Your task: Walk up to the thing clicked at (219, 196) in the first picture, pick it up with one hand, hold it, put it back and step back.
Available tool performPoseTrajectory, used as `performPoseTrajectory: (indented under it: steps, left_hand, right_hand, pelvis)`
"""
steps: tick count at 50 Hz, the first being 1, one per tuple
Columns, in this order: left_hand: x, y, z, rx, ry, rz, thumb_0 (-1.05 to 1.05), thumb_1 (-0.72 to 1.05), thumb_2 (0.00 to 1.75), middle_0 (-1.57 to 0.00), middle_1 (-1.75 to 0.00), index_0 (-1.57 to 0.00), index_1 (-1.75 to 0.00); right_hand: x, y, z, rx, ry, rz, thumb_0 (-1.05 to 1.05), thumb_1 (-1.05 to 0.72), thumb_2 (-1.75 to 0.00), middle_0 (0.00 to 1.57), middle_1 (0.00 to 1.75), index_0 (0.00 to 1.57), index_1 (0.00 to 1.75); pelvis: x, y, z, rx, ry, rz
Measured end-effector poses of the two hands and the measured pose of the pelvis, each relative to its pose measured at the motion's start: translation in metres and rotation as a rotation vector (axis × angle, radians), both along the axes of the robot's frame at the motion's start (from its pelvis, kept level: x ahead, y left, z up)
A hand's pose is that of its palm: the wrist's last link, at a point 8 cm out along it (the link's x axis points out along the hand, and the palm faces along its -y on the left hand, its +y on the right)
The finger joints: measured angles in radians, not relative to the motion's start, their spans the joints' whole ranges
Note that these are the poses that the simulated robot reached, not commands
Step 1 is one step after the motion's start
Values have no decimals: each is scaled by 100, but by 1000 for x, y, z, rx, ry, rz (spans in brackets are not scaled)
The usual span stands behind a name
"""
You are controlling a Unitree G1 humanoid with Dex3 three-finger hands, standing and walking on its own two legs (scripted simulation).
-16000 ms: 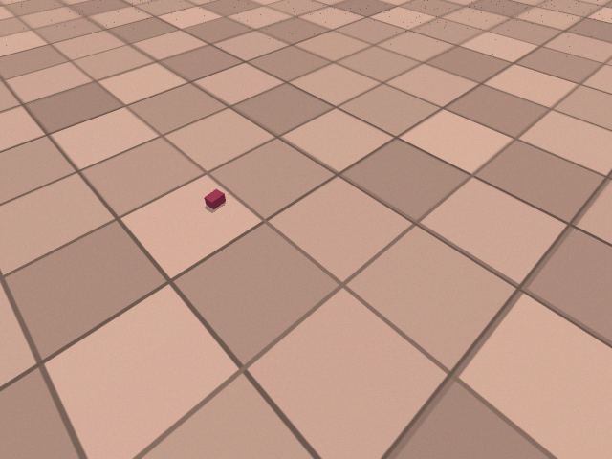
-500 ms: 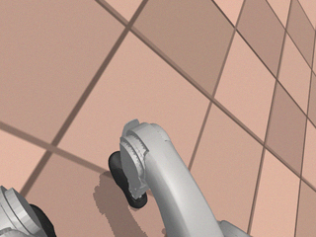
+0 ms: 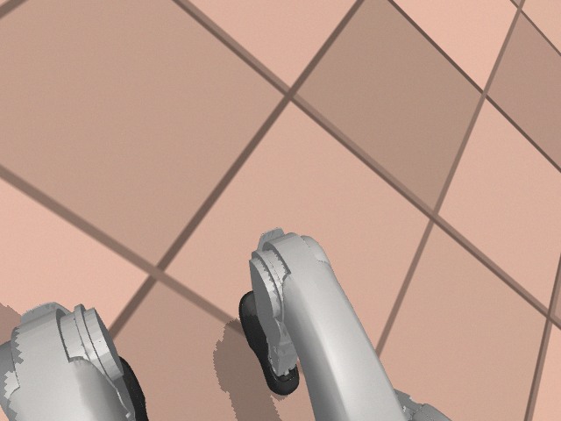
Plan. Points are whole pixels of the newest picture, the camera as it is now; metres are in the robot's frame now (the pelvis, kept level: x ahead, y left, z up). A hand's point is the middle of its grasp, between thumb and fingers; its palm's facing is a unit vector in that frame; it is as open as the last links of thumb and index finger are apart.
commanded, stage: settle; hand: left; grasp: from above
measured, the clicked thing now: out of the picture +0.46 +0.36 -0.23
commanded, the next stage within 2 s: lift in 0.14 s
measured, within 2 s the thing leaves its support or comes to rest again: neither
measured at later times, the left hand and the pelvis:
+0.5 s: hand out of the picture +0.44 +0.35 -0.13, palm faces -0.21 -0.35 -0.91, open 8.6 cm; pelvis +0.01 -0.01 +0.02, yaw +4 degrees
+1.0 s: hand out of the picture +0.37 +0.33 +0.04, palm faces -0.20 -0.33 -0.92, open 8.5 cm; pelvis +0.01 -0.02 +0.13, yaw +9 degrees
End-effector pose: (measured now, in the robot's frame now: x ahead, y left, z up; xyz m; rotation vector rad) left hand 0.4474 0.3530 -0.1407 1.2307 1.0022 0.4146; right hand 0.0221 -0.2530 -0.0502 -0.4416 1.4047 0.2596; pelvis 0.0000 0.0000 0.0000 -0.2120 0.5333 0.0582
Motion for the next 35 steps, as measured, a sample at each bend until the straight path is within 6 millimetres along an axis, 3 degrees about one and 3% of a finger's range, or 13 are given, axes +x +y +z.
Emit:
performPoseTrajectory:
  steps: [12, 21, 29, 35]
  left_hand:
    - [-2, -4, 25, 2, -10, 20, 0, 20, 35, -82, -38, -84, -37]
    - [-6, -3, 48, -11, -22, 40, 0, 21, 32, -82, -40, -83, -39]
    - [-17, -1, 88, -6, -26, 16, 0, 21, 31, -83, -38, -84, -37]
    - [-37, -3, 126, 10, -20, 11, 0, 21, 32, -83, -38, -84, -36]
  right_hand:
    - [8, -12, -12, 0, -17, -22, 1, -90, -90, 20, 29, 20, 30]
    - [17, -14, -20, 4, -22, -73, 1, -91, -90, 20, 29, 20, 30]
    - [40, -13, -24, 20, -68, -129, 1, -92, -90, 20, 29, 20, 30]
    - [62, -13, -19, 37, -132, -146, 1, -91, -90, 20, 29, 20, 30]
  pelvis:
    - [1, -5, 3, 41, 30, 12]
    - [5, -7, 9, 63, 64, 22]
    - [8, -7, 25, 83, 91, 36]
    - [6, -10, 44, 100, 91, 50]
